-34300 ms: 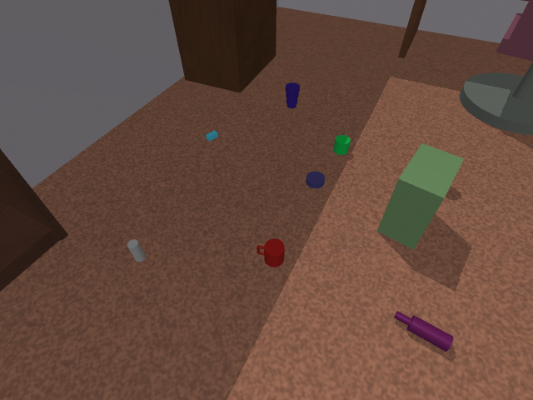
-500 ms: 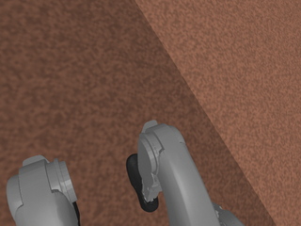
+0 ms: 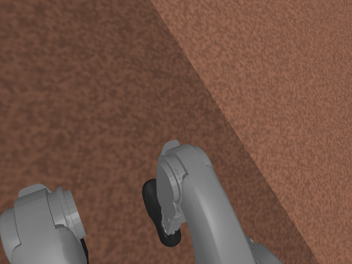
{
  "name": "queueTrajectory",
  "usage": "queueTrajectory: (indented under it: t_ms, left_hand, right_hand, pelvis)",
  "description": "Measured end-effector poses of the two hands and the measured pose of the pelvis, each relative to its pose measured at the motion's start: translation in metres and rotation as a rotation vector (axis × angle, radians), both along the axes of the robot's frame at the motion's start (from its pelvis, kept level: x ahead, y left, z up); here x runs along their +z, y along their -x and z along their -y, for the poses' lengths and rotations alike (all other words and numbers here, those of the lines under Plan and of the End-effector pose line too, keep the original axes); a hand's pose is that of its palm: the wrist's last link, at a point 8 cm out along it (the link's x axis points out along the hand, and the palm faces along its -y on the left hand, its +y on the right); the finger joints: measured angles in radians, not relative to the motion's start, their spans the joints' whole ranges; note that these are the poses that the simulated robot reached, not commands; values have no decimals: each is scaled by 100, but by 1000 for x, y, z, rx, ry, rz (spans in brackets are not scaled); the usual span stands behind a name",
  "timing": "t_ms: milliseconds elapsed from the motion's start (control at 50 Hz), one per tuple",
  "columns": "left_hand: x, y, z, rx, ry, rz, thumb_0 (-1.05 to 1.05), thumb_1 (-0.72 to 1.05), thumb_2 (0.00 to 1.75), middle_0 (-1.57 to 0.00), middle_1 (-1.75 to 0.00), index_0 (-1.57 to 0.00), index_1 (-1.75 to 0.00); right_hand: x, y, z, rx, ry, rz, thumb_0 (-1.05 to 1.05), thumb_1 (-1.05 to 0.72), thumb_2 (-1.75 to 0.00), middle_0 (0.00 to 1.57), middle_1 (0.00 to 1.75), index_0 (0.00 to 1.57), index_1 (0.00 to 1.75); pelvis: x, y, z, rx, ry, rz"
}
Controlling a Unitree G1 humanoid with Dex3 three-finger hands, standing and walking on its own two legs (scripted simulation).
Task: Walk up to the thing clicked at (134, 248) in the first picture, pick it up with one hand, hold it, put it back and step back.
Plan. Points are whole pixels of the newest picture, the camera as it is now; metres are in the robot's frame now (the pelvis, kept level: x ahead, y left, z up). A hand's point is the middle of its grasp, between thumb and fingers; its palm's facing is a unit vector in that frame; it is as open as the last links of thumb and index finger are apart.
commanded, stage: open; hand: left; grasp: from above
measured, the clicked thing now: out of the picture +0.48 +0.32 -0.25
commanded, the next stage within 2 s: withdraw in 0.46 s
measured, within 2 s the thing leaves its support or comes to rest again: neither
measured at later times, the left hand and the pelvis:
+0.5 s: hand out of the picture +0.46 +0.32 -0.23, palm faces -0.44 -0.14 -0.88, open 12.8 cm; pelvis +0.00 +0.00 +0.00, yaw +0 degrees
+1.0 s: hand out of the picture +0.47 +0.35 -0.10, palm faces -0.36 -0.07 -0.93, open 14.1 cm; pelvis +0.00 +0.00 +0.04, yaw +4 degrees
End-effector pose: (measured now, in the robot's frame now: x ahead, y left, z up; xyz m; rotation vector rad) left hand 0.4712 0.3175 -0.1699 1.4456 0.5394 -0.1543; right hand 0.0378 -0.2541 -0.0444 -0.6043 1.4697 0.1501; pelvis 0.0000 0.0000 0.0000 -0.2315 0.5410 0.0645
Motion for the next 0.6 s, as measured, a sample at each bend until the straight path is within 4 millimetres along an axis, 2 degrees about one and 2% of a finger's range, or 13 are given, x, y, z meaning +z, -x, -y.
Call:
queueTrajectory:
  t_ms: [260, 600]
  left_hand:
    - [1, 3, -4, 19, 3, -32, 0, -16, 70, -40, -75, -41, -74]
    - [1, 5, -3, -19, 5, -18, 0, -35, 89, -22, -94, -23, -93]
  right_hand:
    - [0, 2, 2, -9, -7, -10, 0, -90, -90, 21, 30, 20, 30]
    - [2, 1, 1, -3, 11, -7, 0, -90, -90, 21, 30, 20, 30]
  pelvis:
    - [2, 1, 0, 2, 0, 1]
    - [1, 1, 0, -1, 3, 3]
